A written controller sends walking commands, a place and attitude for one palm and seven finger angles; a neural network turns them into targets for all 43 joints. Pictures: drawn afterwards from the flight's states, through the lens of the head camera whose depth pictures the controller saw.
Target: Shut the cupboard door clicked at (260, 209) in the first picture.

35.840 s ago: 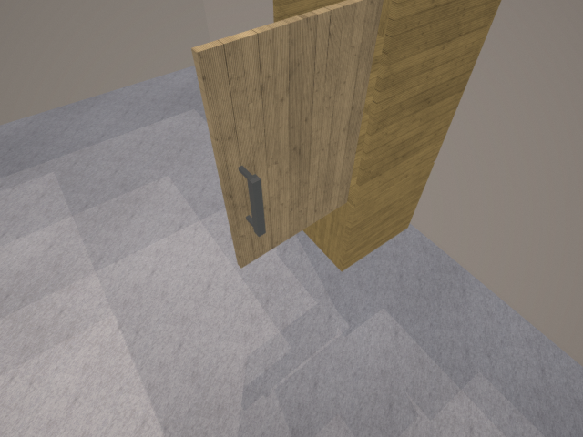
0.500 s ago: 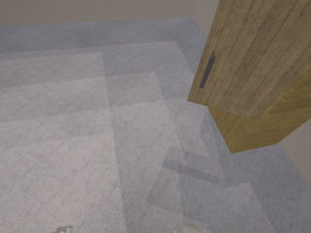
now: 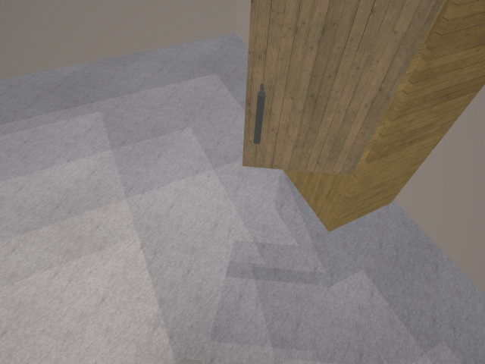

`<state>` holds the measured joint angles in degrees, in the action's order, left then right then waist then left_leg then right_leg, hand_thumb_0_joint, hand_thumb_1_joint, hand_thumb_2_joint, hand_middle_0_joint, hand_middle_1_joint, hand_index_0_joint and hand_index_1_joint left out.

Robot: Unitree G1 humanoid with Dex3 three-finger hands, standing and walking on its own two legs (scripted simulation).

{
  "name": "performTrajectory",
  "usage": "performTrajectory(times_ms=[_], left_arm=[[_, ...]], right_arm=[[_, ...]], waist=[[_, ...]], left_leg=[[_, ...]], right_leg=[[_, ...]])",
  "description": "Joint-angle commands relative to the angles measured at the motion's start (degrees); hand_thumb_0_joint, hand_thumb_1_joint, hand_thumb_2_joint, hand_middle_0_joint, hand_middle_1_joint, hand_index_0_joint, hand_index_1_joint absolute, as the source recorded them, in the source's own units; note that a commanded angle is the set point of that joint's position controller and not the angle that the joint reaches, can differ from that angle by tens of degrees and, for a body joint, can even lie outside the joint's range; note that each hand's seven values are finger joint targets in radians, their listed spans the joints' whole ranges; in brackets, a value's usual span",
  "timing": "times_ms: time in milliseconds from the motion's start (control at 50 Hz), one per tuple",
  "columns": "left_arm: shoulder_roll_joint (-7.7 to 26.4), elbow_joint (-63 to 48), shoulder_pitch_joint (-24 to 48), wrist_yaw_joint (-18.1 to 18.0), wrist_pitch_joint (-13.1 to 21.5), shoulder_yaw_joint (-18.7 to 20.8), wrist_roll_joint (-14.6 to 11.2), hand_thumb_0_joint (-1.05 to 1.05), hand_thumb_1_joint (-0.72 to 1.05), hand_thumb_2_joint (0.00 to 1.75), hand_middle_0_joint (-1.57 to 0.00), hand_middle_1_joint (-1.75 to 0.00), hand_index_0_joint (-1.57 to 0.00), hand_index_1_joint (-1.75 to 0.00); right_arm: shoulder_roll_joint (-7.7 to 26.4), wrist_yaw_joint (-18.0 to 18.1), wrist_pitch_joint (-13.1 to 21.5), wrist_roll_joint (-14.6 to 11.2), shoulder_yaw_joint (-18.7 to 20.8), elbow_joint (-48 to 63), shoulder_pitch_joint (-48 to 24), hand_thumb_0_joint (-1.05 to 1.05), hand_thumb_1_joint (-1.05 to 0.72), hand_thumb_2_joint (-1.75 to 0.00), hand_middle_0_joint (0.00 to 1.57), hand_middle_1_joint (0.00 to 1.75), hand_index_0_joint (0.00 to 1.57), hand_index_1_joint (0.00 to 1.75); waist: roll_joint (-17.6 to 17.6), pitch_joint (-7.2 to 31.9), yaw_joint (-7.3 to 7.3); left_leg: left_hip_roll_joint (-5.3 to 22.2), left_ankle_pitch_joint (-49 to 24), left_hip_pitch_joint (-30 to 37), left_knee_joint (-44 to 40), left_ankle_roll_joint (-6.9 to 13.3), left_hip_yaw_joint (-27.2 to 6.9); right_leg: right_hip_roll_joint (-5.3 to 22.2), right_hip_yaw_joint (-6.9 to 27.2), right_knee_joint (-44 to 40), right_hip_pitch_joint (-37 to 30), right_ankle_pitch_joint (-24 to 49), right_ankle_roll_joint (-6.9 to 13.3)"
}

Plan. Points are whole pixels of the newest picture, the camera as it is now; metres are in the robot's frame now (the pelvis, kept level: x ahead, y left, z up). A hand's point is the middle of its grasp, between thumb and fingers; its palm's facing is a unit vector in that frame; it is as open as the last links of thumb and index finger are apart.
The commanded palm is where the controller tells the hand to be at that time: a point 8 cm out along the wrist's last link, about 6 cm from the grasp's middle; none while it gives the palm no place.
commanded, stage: take the last steps up to it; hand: left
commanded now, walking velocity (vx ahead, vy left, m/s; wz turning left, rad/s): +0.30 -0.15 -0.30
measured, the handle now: (259, 115) +0.76 -0.01 -0.08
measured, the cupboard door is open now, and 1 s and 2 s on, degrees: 59 59 59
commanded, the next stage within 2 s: come to a stop and stand still in 0.80 s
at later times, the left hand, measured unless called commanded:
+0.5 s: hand (193, 304) +0.25 +0.12 -0.17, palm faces -0.26 -0.95 -0.17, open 7.4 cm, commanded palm none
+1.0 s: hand (230, 289) +0.29 +0.04 -0.19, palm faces -0.08 -0.99 -0.14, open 7.3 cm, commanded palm none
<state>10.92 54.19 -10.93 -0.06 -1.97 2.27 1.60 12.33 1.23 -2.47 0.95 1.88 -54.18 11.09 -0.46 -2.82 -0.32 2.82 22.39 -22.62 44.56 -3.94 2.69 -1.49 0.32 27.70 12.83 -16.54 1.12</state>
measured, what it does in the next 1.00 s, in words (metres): walks ahead: left foot, then right foot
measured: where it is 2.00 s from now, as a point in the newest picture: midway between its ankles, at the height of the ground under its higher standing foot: (274, 347)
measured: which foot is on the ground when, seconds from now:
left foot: up 0.00-0.04, down 0.06-0.54, up 0.56-0.84, down 0.86-1.00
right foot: down 0.00-0.06, up 0.08-0.52, down 0.54-0.88, up 0.90-1.00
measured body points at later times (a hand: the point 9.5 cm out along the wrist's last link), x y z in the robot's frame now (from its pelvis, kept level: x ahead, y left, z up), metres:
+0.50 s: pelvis +0.11 -0.05 +0.00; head +0.15 -0.05 +0.45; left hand +0.26 +0.17 -0.15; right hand -0.04 -0.27 -0.14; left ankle +0.02 +0.11 -0.74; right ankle +0.16 -0.20 -0.72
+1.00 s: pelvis +0.26 -0.13 +0.00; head +0.28 -0.11 +0.45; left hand +0.30 +0.09 -0.17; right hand +0.31 -0.37 -0.14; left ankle +0.29 -0.04 -0.74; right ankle +0.20 -0.24 -0.69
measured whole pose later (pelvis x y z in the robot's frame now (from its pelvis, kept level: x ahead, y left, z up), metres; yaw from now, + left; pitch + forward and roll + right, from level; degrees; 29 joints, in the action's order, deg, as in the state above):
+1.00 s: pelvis +0.26 -0.13 +0.00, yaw -7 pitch +0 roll -1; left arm 10.1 62.6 -14.9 -0.3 -0.9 2.1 1.0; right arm 7.8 2.4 2.6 1.9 0.7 -56.3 11.7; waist -2.5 -2.0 0.1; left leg 2.1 14.9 -15.6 30.7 2.6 7.6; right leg 0.7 -3.3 51.5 18.8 -26.5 0.1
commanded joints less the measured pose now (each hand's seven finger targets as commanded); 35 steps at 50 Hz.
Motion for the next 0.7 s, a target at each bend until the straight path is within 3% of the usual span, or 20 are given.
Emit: performTrajectory(times_ms=[0, 20, 40, 60, 120, 180, 240, 340, 420, 440, 460, 480, 500, 520, 540, 560, 580, 620, 640, 680], left_arm=[[9.47, -3.23, 0.96, -0.01, 0.73, 2.88, -0.80, 0.00, 0.90, 0.90, -0.20, -0.30, -0.20, -0.30], [5.54, -4.11, -0.55, 0.66, 0.41, 2.31, -1.07, 0.00, 0.90, 0.90, -0.20, -0.30, -0.20, -0.30], [5.66, -6.28, 2.10, 1.09, 0.70, 1.91, -0.51, 0.00, 0.90, 0.90, -0.20, -0.30, -0.20, -0.30], [7.00, -6.56, 5.17, 1.42, 0.37, 2.48, 0.51, 0.00, 0.90, 0.90, -0.20, -0.30, -0.20, -0.30], [6.88, -3.84, 2.39, 2.86, 0.55, 3.27, 0.50, 0.00, 0.90, 0.90, -0.20, -0.30, -0.20, -0.30], [5.21, -2.72, 1.24, 3.17, 0.35, 2.72, 0.29, 0.00, 0.90, 0.90, -0.20, -0.30, -0.20, -0.30], [4.54, -3.07, 4.02, 3.37, 0.35, 2.15, 0.24, 0.00, 0.90, 0.90, -0.20, -0.30, -0.20, -0.30], [3.91, -4.08, 9.87, 3.79, 0.39, 1.27, 0.19, 0.00, 0.90, 0.90, -0.20, -0.30, -0.20, -0.30], [4.50, -3.08, 8.88, 3.80, 1.22, 1.39, 0.00, 0.00, 0.90, 0.90, -0.20, -0.30, -0.20, -0.30], [4.99, -2.41, 7.17, 3.62, 1.64, 1.51, 0.01, 0.00, 0.90, 0.90, -0.20, -0.30, -0.20, -0.30], [5.70, -0.55, 1.61, 3.37, 2.11, 1.89, 0.04, 0.00, 0.90, 0.90, -0.20, -0.30, -0.20, -0.30], [8.25, 2.56, -7.05, 2.87, 2.86, 2.60, 0.13, 0.00, 0.90, 0.90, -0.20, -0.30, -0.20, -0.30], [13.87, 5.45, -16.27, 1.78, 3.75, 3.98, 0.37, 0.00, 0.90, 0.90, -0.20, -0.30, -0.20, -0.30], [16.74, 6.69, -18.99, 1.08, 3.85, 4.21, -0.29, 0.00, 0.90, 0.90, -0.20, -0.30, -0.20, -0.30], [15.37, 6.24, -16.33, 0.20, 3.71, 4.06, -0.64, 0.00, 0.90, 0.90, -0.20, -0.30, -0.20, -0.30], [13.36, 5.07, -10.59, -0.06, 3.56, 3.29, -0.55, 0.00, 0.90, 0.90, -0.20, -0.30, -0.20, -0.30], [9.99, 3.95, -6.51, -0.35, 3.66, 2.40, -0.72, 0.00, 0.90, 0.90, -0.20, -0.30, -0.20, -0.30], [6.03, 3.08, -1.69, -0.53, 4.37, 1.08, -0.44, 0.00, 0.90, 0.90, -0.20, -0.30, -0.20, -0.30], [5.46, 3.40, -1.05, -0.71, 4.78, 1.01, -0.19, 0.00, 0.90, 0.90, -0.20, -0.30, -0.20, -0.30], [4.33, 3.59, -1.46, -0.75, 5.09, 1.04, -0.09, 0.00, 0.90, 0.90, -0.20, -0.30, -0.20, -0.30]], right_arm=[[6.61, 0.59, 3.08, 0.40, 0.99, 0.94, 9.43, 0.00, -0.90, -0.90, 0.20, 0.30, 0.20, 0.30], [12.41, 0.71, 3.58, 1.43, 2.27, 0.37, 12.70, 0.00, -0.90, -0.90, 0.20, 0.30, 0.20, 0.30], [16.33, 1.01, 3.32, 1.62, 2.92, 0.80, 16.07, 0.00, -0.90, -0.90, 0.20, 0.30, 0.20, 0.30], [15.72, 1.51, 3.76, 1.66, 2.94, 0.05, 16.06, 0.00, -0.90, -0.90, 0.20, 0.30, 0.20, 0.30], [9.83, 1.50, 4.60, 1.29, 1.29, 2.18, 8.94, 0.00, -0.90, -0.90, 0.20, 0.30, 0.20, 0.30], [8.43, 1.57, 5.58, 0.99, 1.18, 0.56, 11.70, 0.00, -0.90, -0.90, 0.20, 0.30, 0.20, 0.30], [8.11, 1.43, 5.78, 0.87, 1.41, -1.48, 15.33, 0.00, -0.90, -0.90, 0.20, 0.30, 0.20, 0.30], [8.66, 0.90, 5.51, 1.25, 2.04, -4.06, 17.43, 0.00, -0.90, -0.90, 0.20, 0.30, 0.20, 0.30], [10.31, 0.63, 5.34, 1.44, 2.78, -4.72, 15.34, 0.00, -0.90, -0.90, 0.20, 0.30, 0.20, 0.30], [10.67, 0.51, 5.08, 1.36, 2.93, -5.00, 15.02, 0.00, -0.90, -0.90, 0.20, 0.30, 0.20, 0.30], [10.65, 0.49, 4.97, 1.05, 2.96, -5.10, 14.01, 0.00, -0.90, -0.90, 0.20, 0.30, 0.20, 0.30], [9.77, 0.10, 5.05, 0.52, 2.81, -5.13, 13.41, 0.00, -0.90, -0.90, 0.20, 0.30, 0.20, 0.30], [5.98, -0.62, 5.23, -0.40, 1.98, -4.11, 13.20, 0.00, -0.90, -0.90, 0.20, 0.30, 0.20, 0.30], [2.60, -0.23, 5.18, -0.86, 1.09, -1.64, 10.85, 0.00, -0.90, -0.90, 0.20, 0.30, 0.20, 0.30], [3.78, -0.10, 4.60, -0.90, 1.54, -1.15, 7.93, 0.00, -0.90, -0.90, 0.20, 0.30, 0.20, 0.30], [3.45, -0.07, 4.57, -0.65, 1.69, -1.64, 7.12, 0.00, -0.90, -0.90, 0.20, 0.30, 0.20, 0.30], [3.61, -0.24, 4.34, -0.06, 1.81, -2.09, 6.65, 0.00, -0.90, -0.90, 0.20, 0.30, 0.20, 0.30], [1.38, -0.70, 3.35, 0.63, 1.49, -3.43, 9.41, 0.00, -0.90, -0.90, 0.20, 0.30, 0.20, 0.30], [0.30, -0.88, 3.11, 0.75, 1.40, -3.90, 11.29, 0.00, -0.90, -0.90, 0.20, 0.30, 0.20, 0.30], [-0.82, -1.04, 2.82, 0.90, 1.17, -3.53, 11.14, 0.00, -0.90, -0.90, 0.20, 0.30, 0.20, 0.30]], waist=[[-3.21, 5.83, -3.09], [12.89, 5.17, -4.04], [16.54, 3.47, -5.85], [14.09, 1.08, -6.04], [8.37, -2.63, -1.51], [8.03, 0.02, -1.40], [8.02, -0.89, -2.42], [9.98, -3.90, -3.95], [11.27, -1.99, -2.78], [10.02, -1.19, -1.94], [8.30, 1.53, 0.95], [3.05, 5.78, 4.71], [-8.94, 12.11, 8.29], [-15.29, 12.93, 8.11], [-12.27, 10.53, 7.34], [-11.62, 6.44, 5.19], [-8.20, 3.01, 3.18], [-6.34, 1.24, -0.85], [-6.82, 1.76, -2.18], [-6.39, 1.03, -2.76]], left_leg=[[1.34, -8.57, 18.17, -21.63, 1.32, -0.21], [14.65, -0.62, 24.20, -27.49, 5.85, -17.63], [25.39, 7.43, 22.13, -33.33, 11.56, -31.13], [25.87, 6.20, 19.40, -35.37, 12.25, -31.91], [18.64, -4.10, 14.02, -34.28, 9.22, -15.58], [16.32, -18.42, 18.47, -32.28, 8.69, -6.27], [16.72, -22.90, 21.09, -32.21, 9.44, -3.32], [17.50, -19.44, 18.43, -33.04, 9.83, -0.02], [17.64, -21.53, 17.91, -29.59, 9.11, 1.99], [17.12, -24.51, 17.32, -26.82, 8.45, 2.27], [15.70, -28.80, 15.49, -20.88, 7.15, 4.18], [11.98, -29.13, 10.14, -10.77, 5.17, 7.35], [6.10, -14.11, -2.79, 4.67, 3.21, 10.65], [0.04, 15.74, -12.25, 20.19, 2.72, 6.46], [2.27, 13.07, -13.33, 26.15, 3.79, 0.65], [3.96, 8.62, -15.16, 28.89, 3.77, -0.84], [5.69, 4.59, -13.42, 27.26, 3.73, -1.84], [5.75, 0.29, -7.50, 20.74, 3.07, -0.58], [5.46, -0.34, -5.22, 16.80, 2.77, 0.18], [4.60, -1.99, -2.77, 9.73, 2.48, 1.66]], right_leg=[[8.40, 10.16, -0.97, 7.13, 1.14, 4.90], [0.10, 3.53, 11.41, 18.81, -13.33, 1.31], [-1.37, -0.91, 24.71, 24.09, -19.82, -0.23], [0.93, 3.09, 33.26, 26.86, -16.92, -0.44], [4.11, 2.68, 39.46, 25.09, -4.18, -1.55], [4.14, 1.06, 37.81, 24.72, 0.62, -2.52], [5.00, -0.43, 33.29, 26.70, 2.83, -2.88], [6.24, -3.13, 20.11, 22.81, 4.57, -2.61], [4.62, -5.51, 9.99, 13.88, 2.90, -1.11], [3.28, -6.77, 6.62, 9.32, 2.24, -0.48], [1.63, -7.82, 1.76, 0.59, 4.93, 0.24], [1.66, -6.68, -1.38, -12.50, 6.68, 1.44], [13.88, 6.96, -5.12, -27.00, 1.33, 5.79], [24.43, 22.24, -10.38, -28.38, 6.55, 11.02], [24.63, 22.06, -13.00, -21.23, 5.78, 12.16], [23.39, 19.94, -13.89, -16.25, 2.19, 12.86], [21.12, 14.19, -14.42, -9.71, 1.45, 11.85], [17.04, 4.34, -15.29, -1.31, 7.46, 9.55], [16.05, 1.97, -15.33, -0.57, 9.99, 9.28], [15.47, 0.81, -15.98, 1.93, 11.30, 9.95]])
